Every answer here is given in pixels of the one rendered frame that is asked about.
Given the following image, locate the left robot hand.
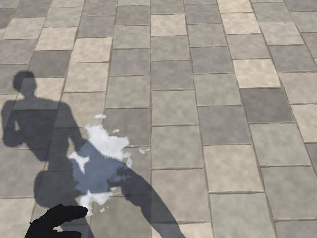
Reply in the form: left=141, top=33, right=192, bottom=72
left=25, top=204, right=88, bottom=238

